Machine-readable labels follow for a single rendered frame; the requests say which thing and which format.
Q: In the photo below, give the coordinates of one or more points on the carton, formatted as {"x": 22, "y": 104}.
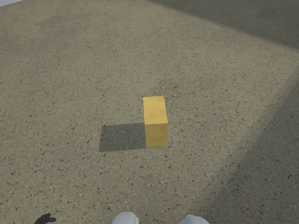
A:
{"x": 155, "y": 121}

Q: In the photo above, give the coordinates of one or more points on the left robot hand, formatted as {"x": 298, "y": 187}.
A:
{"x": 45, "y": 219}

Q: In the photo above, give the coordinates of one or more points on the left robot thigh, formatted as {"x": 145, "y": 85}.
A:
{"x": 125, "y": 218}

